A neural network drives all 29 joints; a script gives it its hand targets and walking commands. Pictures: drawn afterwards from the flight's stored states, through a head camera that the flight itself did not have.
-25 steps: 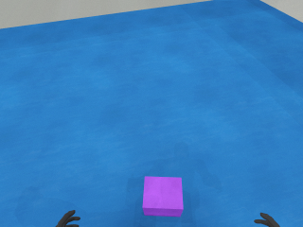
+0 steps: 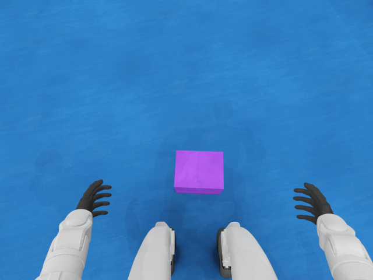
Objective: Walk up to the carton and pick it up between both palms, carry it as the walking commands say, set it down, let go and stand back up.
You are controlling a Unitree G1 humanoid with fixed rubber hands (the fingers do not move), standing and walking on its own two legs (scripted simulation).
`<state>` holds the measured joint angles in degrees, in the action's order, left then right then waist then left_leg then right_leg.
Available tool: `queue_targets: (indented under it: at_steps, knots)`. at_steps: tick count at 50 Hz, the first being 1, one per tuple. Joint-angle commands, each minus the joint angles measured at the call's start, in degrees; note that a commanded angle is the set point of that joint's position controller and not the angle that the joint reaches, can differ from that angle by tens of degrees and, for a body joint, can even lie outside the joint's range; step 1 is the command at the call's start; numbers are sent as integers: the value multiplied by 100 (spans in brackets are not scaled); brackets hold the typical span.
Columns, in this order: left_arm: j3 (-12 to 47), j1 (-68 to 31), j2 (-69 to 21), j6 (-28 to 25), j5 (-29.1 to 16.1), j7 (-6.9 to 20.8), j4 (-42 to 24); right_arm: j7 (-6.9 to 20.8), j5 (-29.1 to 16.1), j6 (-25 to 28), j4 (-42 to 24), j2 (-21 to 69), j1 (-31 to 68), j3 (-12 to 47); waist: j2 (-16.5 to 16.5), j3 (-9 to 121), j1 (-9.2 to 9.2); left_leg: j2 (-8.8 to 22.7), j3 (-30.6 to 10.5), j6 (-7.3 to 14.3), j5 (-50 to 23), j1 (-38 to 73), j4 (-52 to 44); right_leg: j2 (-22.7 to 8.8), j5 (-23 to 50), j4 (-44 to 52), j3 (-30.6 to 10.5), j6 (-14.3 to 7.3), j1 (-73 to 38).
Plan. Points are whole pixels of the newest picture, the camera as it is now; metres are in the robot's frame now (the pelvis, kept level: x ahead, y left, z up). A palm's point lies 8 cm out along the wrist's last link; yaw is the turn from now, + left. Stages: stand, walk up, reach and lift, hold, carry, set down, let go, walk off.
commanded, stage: reach and lift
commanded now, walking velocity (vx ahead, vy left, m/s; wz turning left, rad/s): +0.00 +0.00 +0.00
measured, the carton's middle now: (198, 173) +0.44 -0.01 -0.65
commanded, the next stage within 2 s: none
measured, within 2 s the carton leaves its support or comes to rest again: neither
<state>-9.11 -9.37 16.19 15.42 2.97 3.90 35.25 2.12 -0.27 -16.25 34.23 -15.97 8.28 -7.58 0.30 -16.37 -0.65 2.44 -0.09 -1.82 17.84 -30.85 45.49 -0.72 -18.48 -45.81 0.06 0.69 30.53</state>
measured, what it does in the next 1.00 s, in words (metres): lowers itself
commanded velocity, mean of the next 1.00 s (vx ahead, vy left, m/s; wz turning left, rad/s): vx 0.00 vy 0.00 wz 0.00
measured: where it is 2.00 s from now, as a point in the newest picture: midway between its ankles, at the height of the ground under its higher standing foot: (196, 261)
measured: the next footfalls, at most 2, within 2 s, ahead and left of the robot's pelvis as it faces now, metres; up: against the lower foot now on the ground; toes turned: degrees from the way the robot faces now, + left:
none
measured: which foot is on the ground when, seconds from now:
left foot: down 0.00-1.00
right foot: down 0.00-1.00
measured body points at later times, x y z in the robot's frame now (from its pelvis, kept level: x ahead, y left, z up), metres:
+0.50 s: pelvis +0.00 +0.01 -0.06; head +0.23 +0.00 +0.33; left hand +0.37 +0.24 -0.18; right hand +0.36 -0.25 -0.17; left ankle +0.06 +0.14 -0.70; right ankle +0.05 -0.12 -0.70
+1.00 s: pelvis -0.06 +0.01 -0.09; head +0.31 +0.01 +0.16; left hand +0.50 +0.20 -0.24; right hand +0.49 -0.20 -0.23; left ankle +0.06 +0.14 -0.70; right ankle +0.05 -0.12 -0.70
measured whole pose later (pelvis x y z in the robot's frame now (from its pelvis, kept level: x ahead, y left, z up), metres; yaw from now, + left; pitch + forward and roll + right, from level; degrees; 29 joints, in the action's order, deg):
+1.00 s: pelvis -0.06 +0.01 -0.09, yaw +1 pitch +29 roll -1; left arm -12.7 -72.3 20.1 13.8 -3.6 -2.4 37.9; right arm -3.1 -3.2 -13.1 37.6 -19.2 71.0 -16.2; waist -1.0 -28.5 -1.1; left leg 1.4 -2.5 -1.6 17.9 -78.9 68.2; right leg -1.3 -18.8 -67.7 1.2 1.0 77.4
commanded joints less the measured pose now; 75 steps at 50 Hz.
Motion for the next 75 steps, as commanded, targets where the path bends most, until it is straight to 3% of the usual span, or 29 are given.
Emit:
queue_targets:
  at_steps: [1,3,7,10,11,12,14,16,17,27,28,30,33,37,38,42,45,49,53,54,56,58,59,60,64,66,69,71,75]
  knots:
    - [-473,-1363,1350,-234,-121,-224,-794,-242,59,277,-1348,-1253,1741,-526,-103,4105,45,-366,218,95,-723,565,-67,249,862,145,199,103,-463]
    - [-367,-1329,1315,-167,-224,-212,-624,-257,-285,142,-733,-652,1181,-159,-394,4433,106,-423,233,83,-1082,531,162,207,1294,-14,185,62,-290]
    - [-237,-1727,1111,-162,-243,-211,-291,-273,-286,123,-537,-744,1547,-154,51,4685,-34,-355,175,89,-1329,-158,472,308,1689,-297,93,94,69]
    - [-177,-1889,1091,-344,-264,-219,-498,-331,-112,299,-561,-959,1579,-511,-400,5281,-237,-462,206,-38,-1901,16,687,405,2159,-491,140,102,386]
    - [-217,-1825,917,-397,-322,-251,-552,-291,-192,385,-614,-875,1650,-514,-450,5654,-71,-454,149,-48,-2409,-311,891,411,2533,-716,182,73,683]
    - [-210,-2229,926,-502,-378,-242,-701,-336,-37,536,-794,-1147,1970,-755,-55,5576,-369,-439,167,-46,-2374,-414,958,497,2538,-671,127,88,798]
    - [-377,-1989,866,-554,-313,-269,-452,-283,-243,594,-839,-874,1904,-575,-309,5936,-47,-469,120,-56,-2949,-236,1052,555,2768,-770,160,122,1157]
    - [-291,-2081,885,-594,-546,-310,-322,-280,-210,721,-1062,-1086,2221,-566,15,6395,-82,-437,88,-43,-2941,-487,1034,533,2654,-825,237,160,1246]
    - [-285,-2404,796,-580,-491,-342,-448,-214,-324,733,-799,-971,2335,-561,-369,6263,-116,-448,64,-116,-2971,-523,1118,539,2562,-904,281,158,1825]
    - [-510,-5103,1379,-491,-731,-384,-1003,-173,-731,556,-1052,-1023,5039,-415,4,7808,24,-515,187,17,-1577,-1355,1351,435,1477,-1276,263,247,1888]
    - [-688,-5076,1424,-467,-593,-412,-694,-167,-819,515,-865,-871,5239,-234,-205,7716,316,-515,336,-21,-1352,-1728,1305,414,1334,-1226,194,240,1961]
    - [-446,-5196,1289,-239,-809,-384,-211,-210,-725,335,-664,-971,5330,-379,172,7768,-48,-544,328,77,-799,-1847,1320,368,966,-1194,225,264,1515]
    - [-423,-5718,948,-188,-715,-335,429,-214,-469,280,365,-1056,5641,-692,-213,6577,-196,-573,293,-63,-125,-2538,1232,337,254,-1132,244,145,2640]
    - [-592,-6920,1022,-360,-603,-376,383,-227,-297,452,60,-1189,7023,-1050,-338,7560,-194,-613,205,-29,18,-1925,1416,492,14,-1312,437,112,3138]
    - [-472,-7178,1102,-415,-595,-407,121,-301,-168,512,78,-1373,7082,-1181,-469,7917,-386,-610,321,-97,-273,-1839,1487,492,257,-1309,466,109,2895]
    - [-741,-7484,1340,-448,-418,-580,34,-424,-96,527,309,-1250,6895,-1108,-491,8937,-164,-648,403,-80,-1017,-1525,1696,494,815,-1513,450,136,2583]
    - [-550,-7454,1150,-400,-585,-629,-201,-580,-108,553,37,-1285,6839,-1187,-324,10158,-432,-678,319,-67,-1641,-1203,1866,536,1503,-1652,532,111,1949]
    - [-428,-7635,1627,-143,-876,-852,-1935,-713,-722,317,-1802,-1646,7303,-880,-464,12990,-115,-686,206,36,-2733,803,2133,639,2377,-1922,588,74,722]
    - [-359,-7098,1331,-91,-1106,-891,-1964,-728,-1157,304,-1946,-1145,7170,-357,-395,13136,126,-708,183,50,-4394,96,2639,612,4329,-2593,272,57,356]
    - [-599,-7356,1716,-128,-1127,-875,-2611,-819,-1146,294,-3018,-1332,7705,-370,265,13870,147,-785,174,171,-4239,-153,2724,644,4574,-2773,263,116,-393]
    - [-381,-7523,1430,-185,-1267,-871,-1942,-931,-867,369,-2174,-1341,7576,-497,319,12702,-69,-781,306,130,-3048,-1636,2856,539,3867,-3118,188,64,-10]
    - [-506,-7555,1515,-271,-1209,-758,-963,-956,-688,372,-1224,-1119,7414,-570,355,11311,74,-754,395,62,-2187,-2941,2965,485,3372,-3252,36,99,576]
    - [-512,-7688,1442,-260,-1182,-762,-734,-918,-475,409,-1024,-1379,7571,-787,344,10865,-162,-688,327,-11,-1806,-3010,3048,497,2689,-3269,209,67,1209]
    - [-555,-7675,1436,-309,-1041,-711,-277,-908,-519,385,-407,-1305,7607,-818,89,10312,10,-676,513,-63,-1166,-3364,3180,467,2009,-3207,131,57,1437]
    - [-465,-7951,1226,-489,-1106,-780,200,-889,-727,479,369,-819,7585,-522,6,9994,-48,-685,422,-73,-992,-2940,3514,621,1169,-3496,328,144,2363]
    - [-411,-8224,1568,-528,-1047,-891,-590,-931,-1032,478,-358,-871,7802,-447,-240,11232,32,-640,413,-17,-1336,-2221,3864,589,1408,-3744,349,128,2025]
    - [8,-8000,1233,-410,-1228,-994,514,-935,-1194,497,122,-943,8186,-185,-368,10526,179,-622,404,-17,-956,-2792,4189,582,781,-4189,523,95,2980]
    - [214,-8568,1559,-295,-1385,-1117,-201,-1044,-1057,487,-149,-1597,8453,-599,-558,10987,-266,-586,299,-105,-575,-2494,4362,585,478,-4448,722,70,3194]
    - [171,-9103,1771,-304,-1506,-1341,-524,-1219,-1060,479,-312,-1750,8679,-560,-604,10973,-213,-583,367,-111,-711,-2515,4795,522,381,-4868,730,44,3532]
